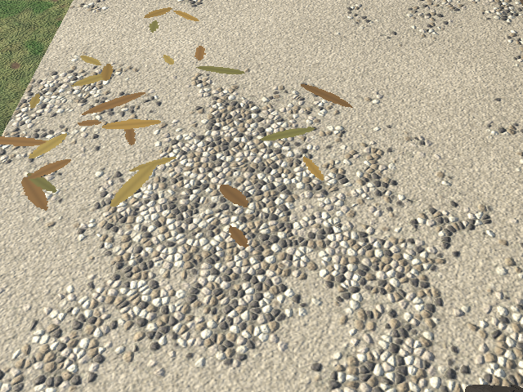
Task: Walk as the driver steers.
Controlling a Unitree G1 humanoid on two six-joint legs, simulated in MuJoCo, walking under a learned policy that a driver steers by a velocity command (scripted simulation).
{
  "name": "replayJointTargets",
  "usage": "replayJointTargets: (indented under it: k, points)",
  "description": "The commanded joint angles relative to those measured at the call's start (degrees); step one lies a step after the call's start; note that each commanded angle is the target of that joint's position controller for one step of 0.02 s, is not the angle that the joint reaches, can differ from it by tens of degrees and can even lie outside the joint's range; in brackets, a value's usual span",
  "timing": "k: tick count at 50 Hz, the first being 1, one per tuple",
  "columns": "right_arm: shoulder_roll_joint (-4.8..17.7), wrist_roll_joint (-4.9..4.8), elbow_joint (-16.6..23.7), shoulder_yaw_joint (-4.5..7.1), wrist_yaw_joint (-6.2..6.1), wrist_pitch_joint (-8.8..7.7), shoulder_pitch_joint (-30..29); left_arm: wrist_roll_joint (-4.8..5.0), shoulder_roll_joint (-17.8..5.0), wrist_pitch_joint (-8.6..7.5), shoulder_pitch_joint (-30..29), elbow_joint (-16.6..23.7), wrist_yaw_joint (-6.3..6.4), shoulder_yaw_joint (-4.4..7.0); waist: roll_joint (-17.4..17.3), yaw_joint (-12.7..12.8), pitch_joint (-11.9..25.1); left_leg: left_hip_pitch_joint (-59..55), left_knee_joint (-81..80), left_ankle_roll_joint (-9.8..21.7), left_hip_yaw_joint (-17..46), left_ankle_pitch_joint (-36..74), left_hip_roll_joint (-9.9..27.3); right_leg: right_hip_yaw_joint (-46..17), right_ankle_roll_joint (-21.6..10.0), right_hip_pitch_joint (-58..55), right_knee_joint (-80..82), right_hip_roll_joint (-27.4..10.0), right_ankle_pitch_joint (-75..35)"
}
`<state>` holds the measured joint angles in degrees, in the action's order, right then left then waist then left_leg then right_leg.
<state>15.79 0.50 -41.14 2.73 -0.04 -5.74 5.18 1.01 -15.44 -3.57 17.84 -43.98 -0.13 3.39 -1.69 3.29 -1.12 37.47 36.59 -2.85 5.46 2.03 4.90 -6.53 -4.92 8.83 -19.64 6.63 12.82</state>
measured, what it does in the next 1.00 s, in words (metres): walks ahead: left foot, then right foot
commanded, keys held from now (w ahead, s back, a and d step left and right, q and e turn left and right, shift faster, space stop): w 1.00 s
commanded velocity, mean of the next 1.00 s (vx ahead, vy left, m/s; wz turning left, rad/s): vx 0.50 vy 0.00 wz -0.07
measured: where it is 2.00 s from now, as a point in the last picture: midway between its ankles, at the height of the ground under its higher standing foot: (302, 187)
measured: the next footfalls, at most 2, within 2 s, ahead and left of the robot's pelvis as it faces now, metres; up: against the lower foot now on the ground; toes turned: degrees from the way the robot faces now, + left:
left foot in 0.14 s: +0.26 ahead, +0.15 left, +0.00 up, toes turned -3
right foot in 0.66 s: +0.52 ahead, -0.12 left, +0.00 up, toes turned -5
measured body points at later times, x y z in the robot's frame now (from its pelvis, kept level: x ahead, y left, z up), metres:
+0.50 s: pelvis +0.27 +0.04 +0.00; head +0.30 +0.05 +0.45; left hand +0.49 +0.27 -0.09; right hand +0.27 -0.24 -0.12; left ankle +0.22 +0.15 -0.75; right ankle +0.43 -0.13 -0.69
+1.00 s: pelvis +0.53 -0.02 +0.00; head +0.56 -0.03 +0.45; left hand +0.57 +0.25 -0.12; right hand +0.70 -0.29 -0.10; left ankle +0.71 +0.14 -0.69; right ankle +0.48 -0.11 -0.75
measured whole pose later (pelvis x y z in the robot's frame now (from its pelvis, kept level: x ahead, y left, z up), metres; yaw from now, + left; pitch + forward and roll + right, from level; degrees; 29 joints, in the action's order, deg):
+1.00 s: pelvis +0.53 -0.02 +0.00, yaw -3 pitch +2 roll -1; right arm 16.3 -0.3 -43.2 2.5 0.6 -3.8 6.9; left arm 0.3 -15.4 -4.5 21.4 -46.7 -0.9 3.2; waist -2.6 3.9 0.0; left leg 38.7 42.5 -0.9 2.7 -0.5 6.9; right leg 2.2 -3.3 4.7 -13.7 3.5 11.1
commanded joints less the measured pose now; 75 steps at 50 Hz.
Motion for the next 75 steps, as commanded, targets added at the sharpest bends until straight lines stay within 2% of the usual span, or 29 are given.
replayJointTargets:
  k: [1,5,7,8,9,10,12,17,23,28,30,32,33,34,35,36,38,40,48,54,57,59,60,61,62,63,65,69,75]
  points:
    - [3.67,-0.64,5.05,0.57,0.76,-1.31,-5.99,0.21,-8.72,-0.34,3.54,1.93,0.35,2.16,6.78,2.0,1.53,-7.39,-5.37,0.66,-3.09,4.28,-2.93,-8.16,-7.68,2.15,3.98,-13.86,-10.85]
    - [5.91,-0.7,5.79,1.41,1.45,-2.28,-4.59,-0.18,-9.49,0.39,3.81,1.53,0.47,2.39,8.28,0.04,1.25,-9.25,-9.69,4.17,-3.78,-4.79,-3.92,-12.76,-6.14,-5.11,-1.68,-17.27,-15.79]
    - [9.09,0.13,3.32,2.94,0.95,-2.7,6.89,-0.47,-7.35,0.42,2.03,2.46,0.42,1.5,7.08,-5.93,8.57,-26.74,-10.18,8.45,-2.17,-2.14,-1.58,-9.12,-3.34,-2.21,-14.72,-12.7,-25.98]
    - [13.17,0.57,2.39,3.97,0.75,-2.64,16.3,-1.52,-4.89,0.01,3.53,3.79,0.57,0.48,-0.61,-8.62,17.02,-43.98,-7.91,13.65,9.99,0.33,8.45,-4.08,-0.57,9.23,-31.79,-7.2,-13.7]
    - [15.33,-0.09,-0.51,4.85,1.32,-1.69,21.08,0.0,-2.09,-0.91,10.72,3.68,0.41,-0.41,-18.57,-6.59,21.7,-57.9,-14.73,21.57,33.98,-12.76,17.87,-0.23,2.86,28.39,-48.5,-0.74,18.73]
    - [10.1,-1.5,-0.23,3.5,1.42,-1.41,21.01,0.76,-7.22,-1.24,7.2,3.23,0.27,0.42,-11.03,-8.56,16.63,-55.95,-17.79,19.63,36.36,-25.69,16.89,-3.97,2.75,35.72,-54.1,-4.08,19.92]
    - [7.25,-0.6,1.05,2.22,1.17,-0.61,13.9,0.11,-8.2,-1.35,-2.93,5.6,0.04,0.73,-1.1,-7.72,4.95,-41.4,-20.24,16.31,22.44,-19.05,12.58,0.12,2.79,36.59,-52.18,-8.87,10.13]
    - [6.54,-0.61,0.29,1.74,1.28,-0.88,10.87,-0.62,-4.27,-0.56,-2.38,6.0,-0.17,0.42,-3.88,-3.38,2.35,-29.48,-25.75,16.86,9.68,-1.62,7.56,3.03,4.6,29.78,-40.14,-12.57,3.53]
    - [9.12,-1.43,-2.27,2.34,0.44,0.19,14.03,-0.59,-2.23,-1.19,-12.7,8.36,-0.71,-0.62,-2.48,-6.5,0.32,-28.77,-27.36,14.64,1.03,1.25,5.12,5.45,5.63,26.53,-19.43,-11.46,-13.72]
    - [10.23,-1.99,-4.77,2.6,0.33,1.38,17.91,0.1,-3.42,-1.88,-19.07,10.99,-1.98,-0.28,-3.09,-8.07,-1.48,-34.93,-24.41,13.42,2.33,0.63,8.4,5.84,3.76,25.6,-11.9,-9.69,-12.63]
    - [11.05,-2.02,-5.21,2.91,0.02,2.0,17.43,-0.02,-4.6,-2.13,-17.52,11.04,-2.3,0.2,-3.72,-6.32,-0.76,-37.51,-21.37,12.3,2.62,5.33,9.44,6.37,2.16,22.42,-9.8,-8.85,-8.98]
    - [10.37,-1.94,-5.04,2.53,-0.27,2.42,16.18,-0.64,-7.92,-2.14,-6.38,7.87,-1.78,2.09,-2.64,-0.3,6.12,-35.46,-8.21,9.91,-1.17,19.28,5.67,8.65,-0.6,5.52,-7.28,-6.54,-9.59]
    - [7.67,-0.71,-3.64,1.31,-0.42,2.23,15.83,-1.25,-11.85,-1.96,3.92,6.07,-1.16,3.32,1.98,3.78,14.42,-25.77,7.64,7.65,-3.96,9.38,2.63,-0.32,-4.26,-11.03,-9.7,-15.15,-12.78]
    - [1.6,-0.65,-2.5,-0.62,-0.12,0.99,22.73,-1.54,-16.91,-1.51,7.77,5.04,-1.17,4.38,17.26,1.23,21.48,-2.4,28.98,3.64,-5.8,-23.3,-6.98,-26.31,-13.4,-30.68,-5.17,-28.27,-2.47]
    - [5.92,-1.39,-3.43,0.25,0.27,-0.08,20.57,-0.71,-11.98,-1.27,9.15,4.9,-1.27,3.11,14.96,3.24,22.32,4.92,36.41,3.92,1.3,-34.87,-5.95,-34.95,-13.51,-30.95,0.41,-28.81,5.06]
    - [9.02,-2.57,-1.85,1.19,0.63,-0.6,15.38,-0.54,-10.0,-1.26,5.37,5.11,-1.18,2.23,11.06,2.82,13.62,8.9,38.26,4.41,0.74,-30.9,-3.06,-26.95,-11.07,-24.21,1.38,-26.96,5.11]
    - [8.08,-1.38,-0.81,1.17,0.4,-0.47,10.2,-1.13,-7.46,-1.21,-1.34,5.69,-1.45,1.35,5.03,-0.37,5.26,5.53,32.48,4.14,-1.55,-22.66,1.0,-15.75,-9.25,-9.13,4.17,-22.42,-4.76]
    - [6.55,-1.2,-1.46,1.25,0.36,0.79,12.44,-1.47,-6.01,-1.77,-3.94,5.66,-1.72,0.98,7.17,-3.58,4.07,-0.71,28.73,3.54,-1.24,-19.33,2.74,-10.78,-9.05,-1.52,7.58,-20.0,-9.5]
    - [2.98,-0.77,1.04,0.23,0.58,1.4,1.3,-0.63,-9.04,-1.98,0.02,1.6,-0.43,1.94,5.0,-1.5,-0.34,-0.04,5.73,1.78,-3.06,-0.19,2.09,0.39,-7.68,0.45,12.26,-17.47,-13.74]
    - [3.64,-1.55,4.2,0.14,2.24,0.51,-7.22,0.2,-10.64,-0.62,5.04,-2.02,-0.04,2.39,5.4,1.26,-2.42,-1.1,-4.91,3.57,-4.11,-0.84,-0.34,0.34,-6.34,-7.04,8.79,-20.51,-12.65]
    - [5.39,-1.37,3.91,0.81,2.66,0.09,-4.09,0.36,-11.6,0.23,4.02,-2.81,0.36,2.75,6.66,-1.46,-0.56,-7.26,-7.87,5.93,-5.66,-6.41,-2.16,0.17,-4.6,-10.36,3.45,-21.48,-21.45]
    - [9.78,-0.83,-0.19,3.11,1.89,0.07,10.17,-0.12,-9.43,0.62,3.23,-2.48,0.66,1.82,4.6,-8.16,8.91,-28.95,-8.52,9.22,-6.15,-4.63,-2.59,4.82,-1.5,-4.99,-14.25,-16.24,-30.94]
    - [15.41,0.33,-1.11,4.4,1.41,0.26,18.14,-1.08,-4.81,-0.12,7.01,-0.53,0.59,0.15,-5.23,-8.81,18.44,-50.96,-7.44,16.12,13.32,-5.5,11.45,8.41,2.22,13.76,-35.73,-10.06,-13.77]
    - [15.16,-0.51,-2.2,4.31,1.71,0.63,20.9,-0.92,-2.32,-1.32,9.64,-1.02,0.32,-0.75,-15.17,-8.45,23.05,-59.74,-15.93,21.2,33.94,-15.73,17.56,3.42,3.91,28.5,-48.21,-3.35,20.65]
    - [10.93,-1.2,-1.96,3.0,1.68,0.68,19.24,0.48,-8.03,-2.09,4.82,-0.54,-0.13,0.69,-9.44,-9.61,17.03,-55.9,-18.16,18.89,31.23,-22.93,15.98,-0.31,3.28,35.04,-53.72,-6.82,19.79]
    - [9.47,-1.26,-1.31,2.45,1.56,0.76,15.13,1.11,-9.12,-2.47,0.33,0.82,-0.31,0.96,-6.4,-8.6,10.11,-48.15,-19.38,16.94,23.87,-21.35,14.31,1.52,2.63,36.89,-52.98,-9.66,14.29]
    - [6.56,-0.22,-0.45,1.55,1.76,0.72,9.05,-0.13,-8.11,-2.0,-2.21,1.07,0.01,1.2,-2.94,-5.2,3.66,-34.56,-23.0,15.71,14.68,-12.69,10.16,2.59,3.0,32.0,-47.05,-13.49,6.2]
    - [6.9,-0.31,-1.64,1.78,1.64,-0.41,8.07,-0.53,-5.11,-0.01,-0.9,0.5,0.35,0.93,-3.41,-2.26,2.06,-27.15,-28.18,16.82,6.85,-3.93,8.0,3.06,4.87,27.75,-41.23,-14.83,-0.24]
    - [8.72,-0.85,-4.57,2.18,0.32,0.25,12.53,-0.71,-3.03,-0.7,-12.02,3.21,-0.28,0.15,-1.8,-5.53,-0.83,-29.57,-29.66,14.63,-0.74,-0.02,5.68,4.71,5.85,28.98,-21.39,-13.48,-16.7]
Velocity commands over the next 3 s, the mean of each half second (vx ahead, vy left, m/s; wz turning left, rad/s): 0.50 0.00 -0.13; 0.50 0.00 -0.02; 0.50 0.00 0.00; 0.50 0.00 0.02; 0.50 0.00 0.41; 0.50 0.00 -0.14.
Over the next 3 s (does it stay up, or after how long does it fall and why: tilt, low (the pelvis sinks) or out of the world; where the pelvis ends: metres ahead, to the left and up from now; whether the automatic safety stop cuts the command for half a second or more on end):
stays up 1.66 0.00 0.00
